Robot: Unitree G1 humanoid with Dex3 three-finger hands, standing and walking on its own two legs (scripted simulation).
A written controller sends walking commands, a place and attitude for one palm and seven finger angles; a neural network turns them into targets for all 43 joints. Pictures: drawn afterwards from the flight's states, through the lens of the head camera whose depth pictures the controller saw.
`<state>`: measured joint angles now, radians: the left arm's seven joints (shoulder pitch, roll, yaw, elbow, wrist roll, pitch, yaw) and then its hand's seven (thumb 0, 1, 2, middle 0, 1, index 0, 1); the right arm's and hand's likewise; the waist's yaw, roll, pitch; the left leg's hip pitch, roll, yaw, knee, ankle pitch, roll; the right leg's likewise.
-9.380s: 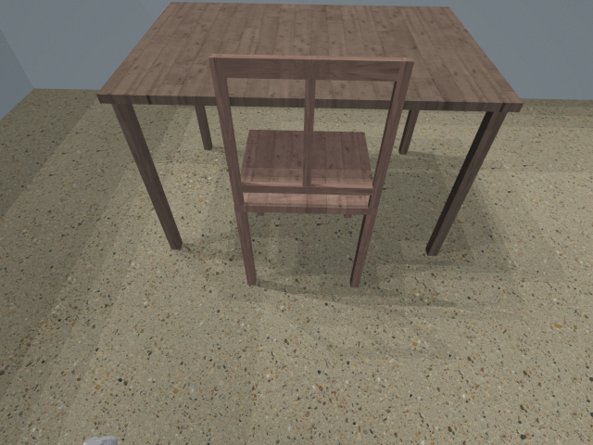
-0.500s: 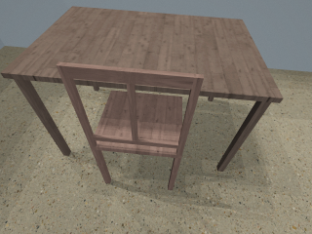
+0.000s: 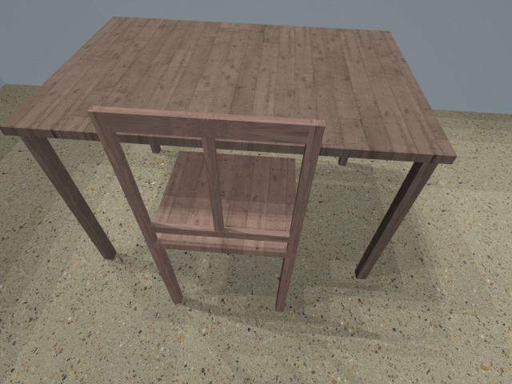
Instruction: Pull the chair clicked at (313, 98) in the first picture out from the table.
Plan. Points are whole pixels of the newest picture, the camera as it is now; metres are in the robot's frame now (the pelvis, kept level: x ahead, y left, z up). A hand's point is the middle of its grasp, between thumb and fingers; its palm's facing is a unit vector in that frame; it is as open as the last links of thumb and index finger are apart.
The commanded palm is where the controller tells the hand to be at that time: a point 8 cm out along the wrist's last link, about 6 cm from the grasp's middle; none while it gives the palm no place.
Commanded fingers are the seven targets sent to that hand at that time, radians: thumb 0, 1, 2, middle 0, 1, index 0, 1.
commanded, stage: shuffle to correct the standing spot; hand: left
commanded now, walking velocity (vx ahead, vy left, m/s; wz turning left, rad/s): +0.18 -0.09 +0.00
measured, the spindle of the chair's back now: (214, 189) +0.54 +0.13 -0.07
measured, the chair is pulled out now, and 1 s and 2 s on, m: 0.00 0.00 0.00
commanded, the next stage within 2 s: come to a stop and stand still in 0.32 s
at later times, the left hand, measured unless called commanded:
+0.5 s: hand out of the picture +0.03 +0.12 -0.19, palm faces +0.01 -0.99 -0.13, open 7.3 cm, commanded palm none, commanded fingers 0.00 0.90 0.90 -0.20 -0.30 -0.20 -0.30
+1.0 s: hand out of the picture +0.12 +0.16 -0.19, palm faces +0.01 -0.97 -0.23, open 7.3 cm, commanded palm none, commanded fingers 0.00 0.90 0.90 -0.20 -0.30 -0.20 -0.30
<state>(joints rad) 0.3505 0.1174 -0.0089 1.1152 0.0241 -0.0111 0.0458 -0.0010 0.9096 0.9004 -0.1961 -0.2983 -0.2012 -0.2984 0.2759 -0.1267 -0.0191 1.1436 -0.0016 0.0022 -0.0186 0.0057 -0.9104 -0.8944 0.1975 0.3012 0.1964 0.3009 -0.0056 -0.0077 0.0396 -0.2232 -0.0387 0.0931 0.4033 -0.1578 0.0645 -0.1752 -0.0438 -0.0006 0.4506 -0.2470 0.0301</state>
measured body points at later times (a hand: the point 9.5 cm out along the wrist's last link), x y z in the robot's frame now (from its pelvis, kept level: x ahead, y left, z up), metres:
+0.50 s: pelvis +0.07 -0.03 -0.01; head +0.09 -0.02 +0.44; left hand +0.03 +0.17 -0.17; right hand +0.05 -0.24 -0.17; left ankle +0.04 +0.08 -0.74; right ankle +0.01 -0.13 -0.70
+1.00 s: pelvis +0.06 -0.03 -0.01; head +0.09 -0.02 +0.43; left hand +0.12 +0.21 -0.17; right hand +0.14 -0.28 -0.15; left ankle +0.08 +0.08 -0.74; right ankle +0.10 -0.16 -0.74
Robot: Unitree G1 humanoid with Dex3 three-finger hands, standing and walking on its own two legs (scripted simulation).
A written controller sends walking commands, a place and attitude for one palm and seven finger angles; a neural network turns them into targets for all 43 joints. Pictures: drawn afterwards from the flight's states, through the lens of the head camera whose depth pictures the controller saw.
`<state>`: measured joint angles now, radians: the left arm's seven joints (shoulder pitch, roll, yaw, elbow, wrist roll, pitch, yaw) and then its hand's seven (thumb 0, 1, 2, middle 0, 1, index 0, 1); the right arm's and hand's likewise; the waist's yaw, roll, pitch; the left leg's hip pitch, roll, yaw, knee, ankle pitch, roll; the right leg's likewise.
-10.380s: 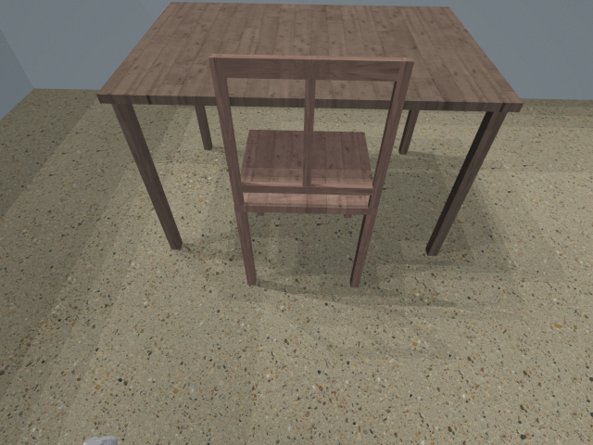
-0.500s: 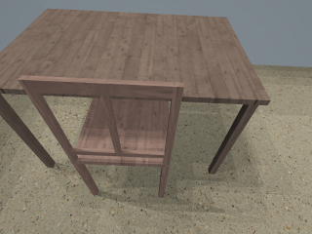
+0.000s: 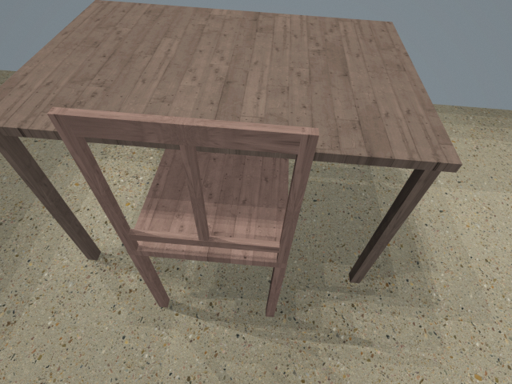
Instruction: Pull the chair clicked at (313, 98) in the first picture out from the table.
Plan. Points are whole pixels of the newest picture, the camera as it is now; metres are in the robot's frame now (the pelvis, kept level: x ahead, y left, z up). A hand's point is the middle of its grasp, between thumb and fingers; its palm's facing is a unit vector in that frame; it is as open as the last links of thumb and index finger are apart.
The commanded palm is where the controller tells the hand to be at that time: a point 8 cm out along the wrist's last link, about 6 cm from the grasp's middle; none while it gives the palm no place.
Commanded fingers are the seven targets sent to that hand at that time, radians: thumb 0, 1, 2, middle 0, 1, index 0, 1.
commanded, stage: come to a stop and stand still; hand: left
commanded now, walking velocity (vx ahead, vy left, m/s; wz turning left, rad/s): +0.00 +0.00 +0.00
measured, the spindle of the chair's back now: (197, 198) +0.47 +0.16 -0.06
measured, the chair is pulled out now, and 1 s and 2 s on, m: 0.00 0.00 0.00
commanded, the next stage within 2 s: look again from close up in 0.40 s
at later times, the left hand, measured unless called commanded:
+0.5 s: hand out of the picture +0.01 +0.21 -0.16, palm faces +0.00 -0.97 -0.23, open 7.4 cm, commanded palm none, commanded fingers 0.00 0.90 0.90 -0.20 -0.30 -0.20 -0.30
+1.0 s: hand out of the picture +0.03 +0.18 -0.16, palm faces -0.02 -0.98 -0.21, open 7.3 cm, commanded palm none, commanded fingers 0.00 0.90 0.90 -0.20 -0.30 -0.20 -0.30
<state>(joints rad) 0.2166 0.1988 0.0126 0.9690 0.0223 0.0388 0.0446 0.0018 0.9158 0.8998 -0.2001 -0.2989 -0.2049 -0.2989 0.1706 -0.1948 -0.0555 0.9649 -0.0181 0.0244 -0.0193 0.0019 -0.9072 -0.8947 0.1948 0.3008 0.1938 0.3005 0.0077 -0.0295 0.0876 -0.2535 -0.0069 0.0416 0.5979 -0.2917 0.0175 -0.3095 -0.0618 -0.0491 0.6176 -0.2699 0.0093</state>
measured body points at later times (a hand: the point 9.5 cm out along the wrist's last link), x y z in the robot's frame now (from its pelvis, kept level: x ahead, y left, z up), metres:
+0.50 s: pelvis +0.00 +0.02 +0.01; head +0.02 +0.02 +0.46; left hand +0.01 +0.26 -0.14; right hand +0.06 -0.21 -0.14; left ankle +0.01 +0.11 -0.73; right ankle +0.04 -0.13 -0.73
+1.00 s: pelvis +0.01 +0.00 +0.01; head +0.02 +0.00 +0.46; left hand +0.03 +0.23 -0.14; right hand +0.01 -0.22 -0.15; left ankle +0.01 +0.11 -0.73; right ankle +0.04 -0.13 -0.73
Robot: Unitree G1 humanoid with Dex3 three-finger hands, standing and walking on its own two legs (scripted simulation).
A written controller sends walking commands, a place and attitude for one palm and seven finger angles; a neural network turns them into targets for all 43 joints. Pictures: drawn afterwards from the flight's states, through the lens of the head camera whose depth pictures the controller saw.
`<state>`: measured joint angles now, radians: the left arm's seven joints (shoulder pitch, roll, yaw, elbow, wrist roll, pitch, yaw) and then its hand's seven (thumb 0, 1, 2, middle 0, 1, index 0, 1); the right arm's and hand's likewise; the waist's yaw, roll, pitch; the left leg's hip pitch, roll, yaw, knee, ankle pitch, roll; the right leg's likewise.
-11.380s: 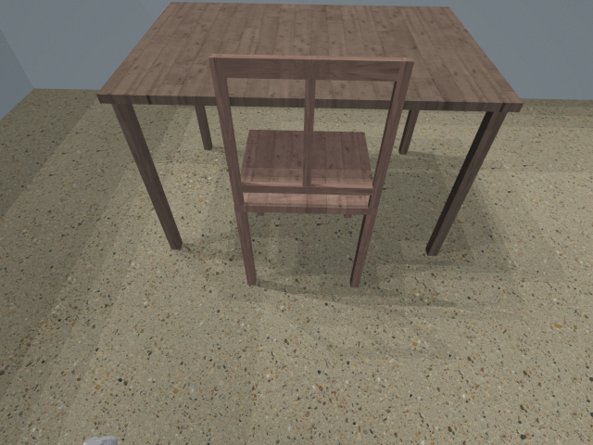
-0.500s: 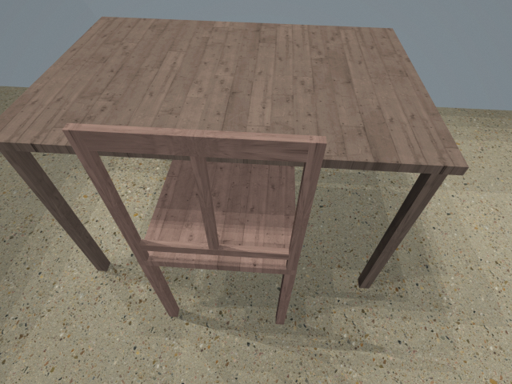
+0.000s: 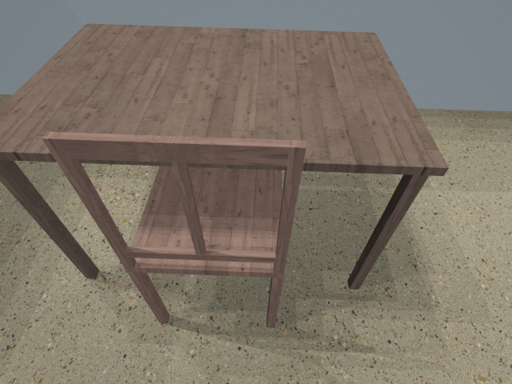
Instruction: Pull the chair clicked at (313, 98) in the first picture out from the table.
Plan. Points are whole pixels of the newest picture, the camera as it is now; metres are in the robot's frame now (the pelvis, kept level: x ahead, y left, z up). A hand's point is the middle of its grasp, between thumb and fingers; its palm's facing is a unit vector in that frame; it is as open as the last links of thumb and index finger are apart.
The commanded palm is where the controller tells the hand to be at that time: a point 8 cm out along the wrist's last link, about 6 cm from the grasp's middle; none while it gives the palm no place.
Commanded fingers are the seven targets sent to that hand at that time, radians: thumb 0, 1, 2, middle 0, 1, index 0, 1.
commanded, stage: look again from close up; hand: left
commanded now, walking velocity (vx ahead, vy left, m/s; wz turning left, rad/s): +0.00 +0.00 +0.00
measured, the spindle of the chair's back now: (191, 213) +0.46 +0.17 -0.07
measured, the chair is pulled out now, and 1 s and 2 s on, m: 0.00 0.00 0.00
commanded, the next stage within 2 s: raise the hand toward the chair's back in 0.26 s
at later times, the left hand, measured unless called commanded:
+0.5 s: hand out of the picture +0.11 +0.20 -0.09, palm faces +0.27 -0.94 -0.21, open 7.4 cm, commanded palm +0.10 +0.22 -0.07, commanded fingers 0.00 0.71 0.82 -0.18 -0.27 -0.18 -0.27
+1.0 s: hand (155, 363) +0.17 +0.17 -0.06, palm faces +0.04 -1.00 -0.07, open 11.1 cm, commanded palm +0.14 +0.23 -0.06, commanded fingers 0.00 0.13 0.57 -0.12 -0.18 -0.12 -0.18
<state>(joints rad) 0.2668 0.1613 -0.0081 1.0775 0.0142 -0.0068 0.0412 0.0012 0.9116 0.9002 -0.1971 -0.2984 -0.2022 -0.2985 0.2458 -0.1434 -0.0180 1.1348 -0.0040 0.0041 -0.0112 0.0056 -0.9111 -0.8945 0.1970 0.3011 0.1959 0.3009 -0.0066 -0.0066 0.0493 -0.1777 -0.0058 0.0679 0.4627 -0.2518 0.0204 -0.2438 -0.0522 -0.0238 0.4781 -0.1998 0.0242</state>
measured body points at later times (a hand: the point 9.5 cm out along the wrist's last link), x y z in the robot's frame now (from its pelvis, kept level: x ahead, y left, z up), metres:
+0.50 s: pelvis +0.00 +0.00 -0.01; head +0.00 +0.00 +0.44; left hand +0.09 +0.25 -0.07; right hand +0.05 -0.24 -0.14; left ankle +0.00 +0.10 -0.74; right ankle +0.04 -0.13 -0.74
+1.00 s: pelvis -0.01 -0.03 -0.11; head +0.06 -0.01 +0.33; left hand +0.16 +0.22 -0.05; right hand +0.24 -0.22 -0.17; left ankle +0.00 +0.10 -0.74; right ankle +0.04 -0.13 -0.74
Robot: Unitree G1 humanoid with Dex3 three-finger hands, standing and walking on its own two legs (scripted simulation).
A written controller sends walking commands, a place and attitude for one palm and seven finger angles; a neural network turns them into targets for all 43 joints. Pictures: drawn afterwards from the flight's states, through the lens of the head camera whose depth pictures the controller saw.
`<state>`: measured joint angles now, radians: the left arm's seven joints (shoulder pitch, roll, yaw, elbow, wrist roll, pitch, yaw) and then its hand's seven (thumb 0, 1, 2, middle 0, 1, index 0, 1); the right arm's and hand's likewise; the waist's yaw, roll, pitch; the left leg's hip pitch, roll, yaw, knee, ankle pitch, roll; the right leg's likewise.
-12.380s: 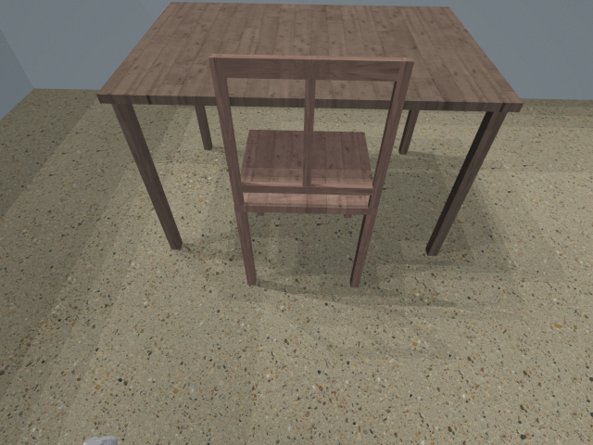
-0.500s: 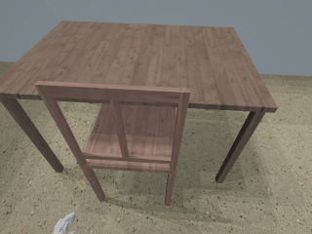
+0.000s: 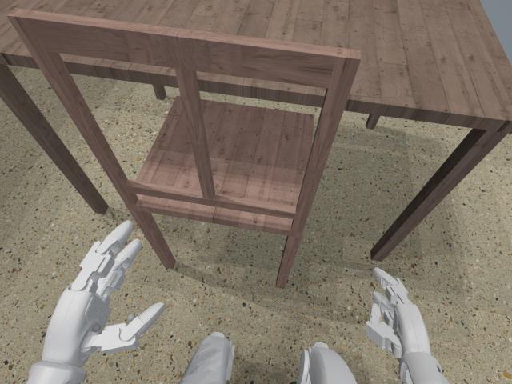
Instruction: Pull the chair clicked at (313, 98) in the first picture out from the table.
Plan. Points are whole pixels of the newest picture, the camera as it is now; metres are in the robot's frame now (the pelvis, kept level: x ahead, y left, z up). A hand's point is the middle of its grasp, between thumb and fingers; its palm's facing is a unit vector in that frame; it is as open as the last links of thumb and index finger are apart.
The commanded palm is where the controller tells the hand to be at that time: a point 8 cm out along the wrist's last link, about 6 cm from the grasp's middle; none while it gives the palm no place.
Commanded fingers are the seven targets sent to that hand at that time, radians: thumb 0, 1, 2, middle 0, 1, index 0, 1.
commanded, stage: raise the hand toward the chair's back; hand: left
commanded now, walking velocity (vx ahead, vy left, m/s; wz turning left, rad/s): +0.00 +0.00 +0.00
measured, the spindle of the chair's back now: (199, 146) +0.49 +0.16 +0.05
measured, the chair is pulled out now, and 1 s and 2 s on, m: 0.00 0.00 0.00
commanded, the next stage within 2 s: aim the fingers beside a spindle in 1.46 s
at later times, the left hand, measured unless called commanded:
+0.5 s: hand (122, 286) +0.23 +0.21 +0.06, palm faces -0.05 -1.00 -0.05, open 15.3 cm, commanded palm +0.20 +0.26 +0.07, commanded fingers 0.00 -0.45 0.32 -0.06 -0.09 -0.06 -0.09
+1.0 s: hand (108, 256) +0.26 +0.23 +0.07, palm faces -0.05 -1.00 -0.07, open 16.9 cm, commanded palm +0.24 +0.29 +0.08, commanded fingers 0.00 -0.50 0.30 -0.06 -0.08 -0.06 -0.08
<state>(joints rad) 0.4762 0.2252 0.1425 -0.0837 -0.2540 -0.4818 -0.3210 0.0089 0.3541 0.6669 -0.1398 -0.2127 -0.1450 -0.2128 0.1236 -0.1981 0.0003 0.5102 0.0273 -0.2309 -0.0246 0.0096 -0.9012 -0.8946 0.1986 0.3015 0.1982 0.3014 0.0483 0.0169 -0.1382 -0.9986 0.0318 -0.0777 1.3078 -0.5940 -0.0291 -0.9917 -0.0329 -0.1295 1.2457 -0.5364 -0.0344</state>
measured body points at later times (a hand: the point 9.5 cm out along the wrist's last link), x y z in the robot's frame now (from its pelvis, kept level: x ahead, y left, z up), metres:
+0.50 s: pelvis +0.01 +0.02 +0.02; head +0.08 +0.04 +0.46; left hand +0.22 +0.26 +0.07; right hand +0.19 -0.24 -0.04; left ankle +0.02 +0.13 -0.62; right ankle +0.04 -0.11 -0.62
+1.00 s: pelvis +0.02 +0.03 +0.03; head +0.09 +0.04 +0.47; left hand +0.26 +0.29 +0.08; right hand +0.19 -0.21 -0.04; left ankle +0.02 +0.13 -0.62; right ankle +0.04 -0.11 -0.62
